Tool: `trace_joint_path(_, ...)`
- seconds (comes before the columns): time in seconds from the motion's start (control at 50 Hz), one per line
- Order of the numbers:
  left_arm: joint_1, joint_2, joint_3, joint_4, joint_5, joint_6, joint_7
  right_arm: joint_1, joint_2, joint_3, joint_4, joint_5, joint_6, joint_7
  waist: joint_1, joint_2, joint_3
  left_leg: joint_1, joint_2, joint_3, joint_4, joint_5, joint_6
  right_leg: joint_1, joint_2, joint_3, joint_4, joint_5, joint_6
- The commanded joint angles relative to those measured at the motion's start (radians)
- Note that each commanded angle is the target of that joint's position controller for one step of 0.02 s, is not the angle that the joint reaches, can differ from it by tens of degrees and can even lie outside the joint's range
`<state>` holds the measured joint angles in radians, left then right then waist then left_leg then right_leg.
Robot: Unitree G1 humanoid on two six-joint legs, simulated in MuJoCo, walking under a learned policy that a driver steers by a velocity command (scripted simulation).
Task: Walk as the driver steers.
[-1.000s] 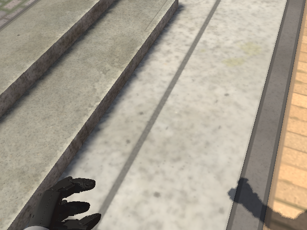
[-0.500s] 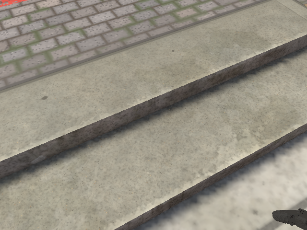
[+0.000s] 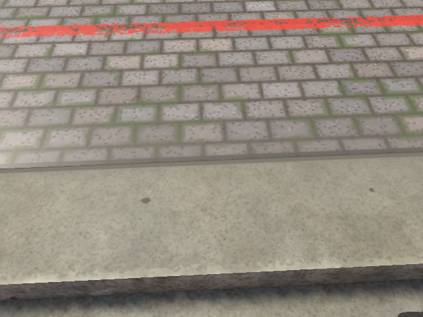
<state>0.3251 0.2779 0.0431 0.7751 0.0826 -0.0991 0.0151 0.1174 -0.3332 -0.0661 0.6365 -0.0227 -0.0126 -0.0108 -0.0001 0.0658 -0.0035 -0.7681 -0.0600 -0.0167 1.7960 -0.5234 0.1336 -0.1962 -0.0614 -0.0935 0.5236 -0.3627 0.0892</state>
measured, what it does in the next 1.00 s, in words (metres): climbs: left foot 0.10 m higher, then right foot 0.11 m higher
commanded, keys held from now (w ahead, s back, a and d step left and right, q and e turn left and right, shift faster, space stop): w+q+shift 0.36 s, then w+shift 0.18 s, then w+e+shift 0.46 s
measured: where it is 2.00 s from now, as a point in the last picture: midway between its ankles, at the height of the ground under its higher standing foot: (154, 17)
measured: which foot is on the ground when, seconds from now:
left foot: up 0.00-0.18, down 0.20-0.58, up 0.60-0.96, down 0.98-1.00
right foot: down 0.00-0.18, up 0.20-0.56, down 0.58-0.96, up 0.98-1.00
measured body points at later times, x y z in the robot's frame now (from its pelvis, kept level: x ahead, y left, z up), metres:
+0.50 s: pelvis +0.44 +0.09 +0.12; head +0.48 +0.11 +0.56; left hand +0.65 +0.35 +0.11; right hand +0.51 -0.18 +0.00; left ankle +0.27 +0.07 -0.62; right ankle +0.67 +0.04 -0.43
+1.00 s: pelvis +0.90 +0.29 +0.20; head +0.93 +0.30 +0.65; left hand +0.76 +0.53 +0.08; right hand +1.24 +0.22 +0.19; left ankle +0.96 +0.44 -0.52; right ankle +0.73 +0.10 -0.47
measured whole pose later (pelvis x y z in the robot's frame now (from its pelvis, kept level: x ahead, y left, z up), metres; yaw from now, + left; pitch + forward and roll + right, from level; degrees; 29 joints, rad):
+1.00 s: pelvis +0.90 +0.29 +0.20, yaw +15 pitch +5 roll +0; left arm 0.55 0.28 0.08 0.85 -0.01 -0.08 -0.01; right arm -0.08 -0.19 0.04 0.51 -0.06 -0.12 0.00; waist 0.13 -0.02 -0.04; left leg -0.54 0.02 -0.01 0.61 -0.16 0.01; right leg -0.09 0.08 0.17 0.76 -0.48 -0.09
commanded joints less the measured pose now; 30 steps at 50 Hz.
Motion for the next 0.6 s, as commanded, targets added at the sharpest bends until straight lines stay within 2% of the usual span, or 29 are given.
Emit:
trace_joint_path(0.02,0.056,0.039,0.001,0.069,-0.01,-0.036,-0.023,-0.246,0.157,0.074,-0.288,0.005,0.012,0.009,-0.044,-0.252,0.132,-0.492,0.093,-0.1,0.26,-0.099,0.021,0.073,-0.353,0.208,-0.422,0.121,-0.132)
trace_joint_path(0.04,-0.007,0.03,-0.003,0.082,-0.023,-0.04,-0.029,-0.282,0.133,0.074,-0.327,0.01,0.022,0.003,-0.093,-0.233,0.174,-0.446,0.109,-0.087,0.139,-0.086,0.027,-0.024,-0.324,0.096,-0.514,0.11,-0.106)
trace_joint_path(0.06,-0.047,-0.008,-0.012,0.103,-0.025,-0.026,-0.03,-0.332,0.129,0.081,-0.342,0.003,0.029,-0.001,-0.12,-0.154,0.195,-0.354,0.091,-0.028,0.001,-0.037,0.038,-0.133,-0.209,-0.056,-0.532,0.237,-0.077)
trace_joint_path(0.08,-0.073,0.037,-0.005,0.085,-0.024,-0.016,-0.018,-0.259,0.111,0.085,-0.343,-0.004,0.039,0.013,-0.166,-0.156,0.165,-0.153,0.103,0.047,-0.204,0.047,0.034,-0.219,-0.159,-0.166,-0.53,0.492,-0.095)
trace_joint_path(0.1,-0.129,0.057,-0.004,0.05,-0.048,-0.01,-0.006,-0.159,0.085,0.08,-0.289,-0.018,0.042,0.028,-0.207,-0.086,0.07,0.18,0.054,0.148,-0.376,0.172,0.036,-0.312,-0.107,-0.245,-0.488,0.833,-0.109)
trace_joint_path(0.12,-0.05,0.153,0.016,0.033,-0.077,-0.018,0.002,-0.1,0.044,0.064,-0.253,-0.031,0.046,0.038,-0.197,-0.083,-0.061,0.393,-0.013,0.223,-0.403,0.217,0.032,-0.263,-0.129,-0.216,-0.386,1.263,-0.152)
trace_joint_path(0.14,-0.06,0.274,0.05,0.001,-0.085,-0.022,0.006,0.049,-0.031,0.027,-0.192,-0.019,0.058,0.041,-0.249,-0.124,-0.24,0.536,-0.069,0.201,-0.428,0.208,0.034,-0.131,-0.129,-0.21,-0.185,1.558,-0.167)
trace_joint_path(0.16,-0.116,0.373,0.085,-0.048,-0.077,-0.026,-0.009,0.244,-0.061,0.005,-0.157,-0.007,0.049,0.042,-0.314,-0.211,-0.34,0.558,-0.06,0.164,-0.55,0.131,0.048,0.032,-0.183,-0.164,0.099,1.748,-0.163)
trace_joint_path(0.18,-0.127,0.364,0.099,-0.075,-0.089,-0.019,-0.033,0.372,-0.089,-0.009,-0.132,-0.001,0.05,0.034,-0.351,-0.222,-0.41,0.723,-0.097,0.078,-0.703,0.058,0.076,0.019,-0.235,-0.092,0.444,1.715,-0.159)
trace_joint_path(0.2,-0.081,0.205,0.08,-0.065,-0.067,-0.002,-0.063,0.228,-0.135,-0.04,-0.122,0.038,0.035,0.028,-0.247,-0.026,-0.271,0.751,-0.068,-0.147,-0.992,0.111,0.167,-0.231,-0.068,-0.043,0.892,0.48,-0.105)
trace_joint_path(0.22,-0.09,0.03,0.03,-0.218,-0.027,-0.002,-0.075,0.1,-0.234,-0.061,-0.115,0.021,0.036,0.021,-0.089,0.309,-0.262,0.811,0.083,-0.635,-1.232,0.297,0.259,-0.636,0.086,0.046,1.29,0.052,-0.069)
trace_joint_path(0.24,-0.112,0.026,0.012,-0.298,0.007,-0.019,-0.067,0.136,-0.226,-0.066,-0.129,0.009,0.04,0.002,-0.077,0.202,-0.324,0.864,0.172,-0.874,-1.391,0.073,0.296,-0.764,0.071,0.184,1.446,0.082,-0.094)
trace_joint_path(0.26,-0.135,0.017,0.0,-0.307,0.004,-0.023,-0.059,0.148,-0.197,-0.058,-0.094,0.009,0.027,-0.006,-0.065,0.073,-0.221,0.777,0.185,-0.893,-1.46,-0.006,0.27,-0.814,0.053,0.185,1.462,0.08,-0.1)
trace_joint_path(0.28,-0.142,-0.024,-0.027,-0.314,0.005,-0.017,-0.044,0.163,-0.155,-0.048,-0.047,0.007,0.009,-0.011,-0.023,-0.003,-0.067,0.631,0.15,-0.802,-1.449,0.111,0.236,-0.856,0.029,0.17,1.474,0.048,-0.093)
trace_joint_path(0.3,-0.174,-0.038,-0.043,-0.325,0.012,0.001,-0.032,0.202,-0.121,-0.036,0.004,0.004,-0.014,-0.014,-0.009,-0.04,0.016,0.528,0.105,-0.692,-1.406,0.189,0.213,-0.892,0.023,0.162,1.497,-0.026,-0.096)
trace_joint_path(0.32,-0.135,-0.039,-0.054,-0.321,0.013,0.026,-0.026,0.192,-0.095,-0.023,0.021,0.003,-0.029,-0.018,0.034,-0.052,0.041,0.458,0.08,-0.607,-1.403,0.23,0.206,-0.884,0.007,0.161,1.433,-0.083,-0.088)
trace_joint_path(0.34,-0.125,-0.023,-0.048,-0.311,0.012,0.044,-0.018,0.202,-0.062,-0.007,0.034,0.014,-0.046,-0.013,0.055,-0.063,0.051,0.429,0.073,-0.55,-1.405,0.313,0.183,-0.879,-0.002,0.154,1.391,-0.103,-0.086)
trace_joint_path(0.36,-0.183,-0.023,-0.056,-0.337,0.006,0.058,-0.015,0.212,-0.062,0.0,0.061,0.015,-0.062,-0.003,0.062,-0.075,0.078,0.351,0.056,-0.514,-1.449,0.301,0.165,-0.864,-0.003,0.137,1.302,-0.145,-0.086)
trace_joint_path(0.4,-0.349,-0.065,-0.075,-0.4,-0.004,0.064,-0.001,0.292,-0.07,0.004,0.121,-0.005,-0.092,0.001,0.015,-0.056,0.118,0.412,0.076,-0.514,-1.512,0.347,0.173,-1.032,-0.004,0.078,1.351,-0.209,-0.1)
trace_joint_path(0.42,-0.405,-0.094,-0.088,-0.432,-0.004,0.064,0.004,0.306,-0.069,0.003,0.139,-0.004,-0.101,0.001,0.015,-0.06,0.136,0.418,0.084,-0.492,-1.54,0.353,0.156,-1.067,-0.016,0.088,1.288,-0.224,-0.115)
trace_joint_path(0.44,-0.464,-0.092,-0.096,-0.459,-0.011,0.061,0.004,0.329,-0.077,-0.001,0.153,-0.003,-0.098,-0.005,-0.001,-0.083,0.13,0.425,0.075,-0.441,-1.599,0.367,0.144,-1.037,-0.018,0.055,1.161,-0.221,-0.119)
trace_joint_path(0.46,-0.475,-0.08,-0.101,-0.469,-0.014,0.066,-0.004,0.312,-0.074,-0.004,0.142,0.011,-0.093,-0.011,-0.009,-0.125,0.09,0.368,0.076,-0.385,-1.726,0.497,0.143,-0.797,-0.026,0.013,0.925,-0.095,-0.118)
trace_joint_path(0.48,-0.435,-0.075,-0.094,-0.448,-0.013,0.063,-0.014,0.257,-0.059,-0.002,0.113,0.019,-0.094,-0.011,0.013,-0.153,0.034,0.276,0.075,-0.333,-1.77,0.728,0.131,-0.489,-0.021,-0.009,0.771,0.104,-0.133)
trace_joint_path(0.5,-0.347,-0.086,-0.09,-0.414,-0.018,0.069,-0.018,0.212,-0.09,-0.008,0.103,0.037,-0.1,-0.005,0.058,-0.12,-0.077,0.222,0.082,-0.283,-1.755,1.0,0.115,-0.183,0.026,-0.033,0.695,0.193,-0.151)
trace_joint_path(0.52,-0.232,-0.04,-0.062,-0.351,-0.017,0.076,-0.017,0.237,-0.139,-0.026,0.104,0.053,-0.103,0.003,0.089,-0.1,-0.198,0.328,0.069,-0.241,-1.619,1.426,0.1,-0.036,0.097,-0.058,0.674,0.181,-0.146)
trace_joint_path(0.54,-0.116,-0.003,-0.036,-0.332,-0.039,0.076,-0.008,0.249,-0.2,-0.047,0.108,0.037,-0.11,0.008,0.151,0.011,-0.261,0.473,0.123,-0.259,-1.419,1.664,0.083,0.02,0.109,-0.031,0.6,0.052,-0.154)
trace_joint_path(0.56,0.062,0.059,0.002,-0.286,-0.067,0.075,0.003,0.209,-0.221,-0.065,0.109,0.025,-0.115,0.008,0.266,0.043,-0.326,0.568,0.151,-0.265,-1.162,1.834,0.058,0.099,0.118,-0.023,0.507,-0.022,-0.168)
trace_joint_path(0.58,0.237,0.128,0.039,-0.223,-0.073,0.071,0.012,0.114,-0.208,-0.077,0.091,0.014,-0.131,0.017,0.379,-0.031,-0.346,0.526,0.087,-0.209,-0.752,1.662,0.012,0.226,0.104,0.053,0.346,-0.06,-0.221)
trace_joint_path(0.6,0.292,0.204,0.059,-0.125,-0.052,0.059,0.004,0.067,0.002,-0.026,0.028,0.002,-0.154,0.035,0.316,-0.329,-0.311,0.26,-0.136,-0.159,-0.259,0.544,-0.04,0.32,-0.022,0.38,0.188,-0.144,-0.307)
